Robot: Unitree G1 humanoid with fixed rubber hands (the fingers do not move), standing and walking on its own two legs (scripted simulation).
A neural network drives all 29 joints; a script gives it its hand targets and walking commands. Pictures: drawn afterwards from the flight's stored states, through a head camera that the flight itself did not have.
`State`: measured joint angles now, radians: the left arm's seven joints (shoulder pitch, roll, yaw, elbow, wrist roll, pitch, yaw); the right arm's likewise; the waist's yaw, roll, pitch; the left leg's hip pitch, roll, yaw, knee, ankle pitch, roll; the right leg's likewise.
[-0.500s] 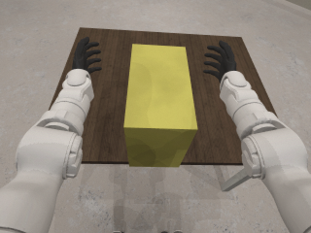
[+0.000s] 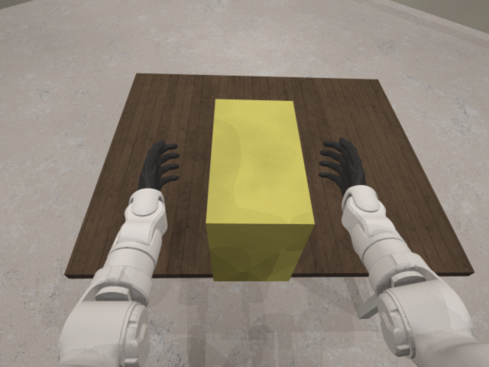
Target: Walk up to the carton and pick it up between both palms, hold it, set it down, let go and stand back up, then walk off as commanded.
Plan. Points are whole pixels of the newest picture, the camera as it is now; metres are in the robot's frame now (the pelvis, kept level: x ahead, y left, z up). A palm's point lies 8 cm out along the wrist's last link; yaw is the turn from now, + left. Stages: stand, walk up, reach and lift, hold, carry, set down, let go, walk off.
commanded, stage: set down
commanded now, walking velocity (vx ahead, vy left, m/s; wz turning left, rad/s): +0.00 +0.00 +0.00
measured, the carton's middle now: (252, 192) +0.47 -0.01 -0.06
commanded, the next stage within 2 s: none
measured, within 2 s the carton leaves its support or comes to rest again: neither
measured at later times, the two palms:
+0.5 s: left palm (144, 226) +0.34 +0.19 +0.01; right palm (358, 230) +0.34 -0.19 +0.01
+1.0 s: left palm (143, 272) +0.28 +0.19 -0.03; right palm (362, 275) +0.27 -0.19 -0.03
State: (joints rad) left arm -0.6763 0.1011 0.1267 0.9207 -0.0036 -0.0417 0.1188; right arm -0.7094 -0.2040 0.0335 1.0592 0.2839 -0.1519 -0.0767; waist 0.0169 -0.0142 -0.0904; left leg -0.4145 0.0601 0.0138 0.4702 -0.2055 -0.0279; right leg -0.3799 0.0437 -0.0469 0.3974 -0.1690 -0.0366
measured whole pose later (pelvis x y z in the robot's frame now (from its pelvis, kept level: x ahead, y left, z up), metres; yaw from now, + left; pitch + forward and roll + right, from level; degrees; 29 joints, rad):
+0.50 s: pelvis -0.01 -0.01 -0.01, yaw +0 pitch +8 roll +0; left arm -0.50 0.14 0.09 0.99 -0.06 -0.31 0.09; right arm -0.48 -0.16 0.04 1.04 0.25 -0.36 -0.05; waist 0.01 -0.04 -0.09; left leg -0.44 0.05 0.02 0.53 -0.22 -0.03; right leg -0.44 0.04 -0.04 0.51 -0.22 -0.05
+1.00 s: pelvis +0.00 -0.01 -0.01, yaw +0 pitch +4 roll +0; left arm -0.21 0.12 0.04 0.88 -0.07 -0.46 0.07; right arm -0.22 -0.13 0.07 1.02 0.24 -0.57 -0.04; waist 0.01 -0.05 -0.02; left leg -0.34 0.04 0.02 0.52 -0.24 -0.04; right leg -0.35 0.03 -0.03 0.53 -0.25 -0.04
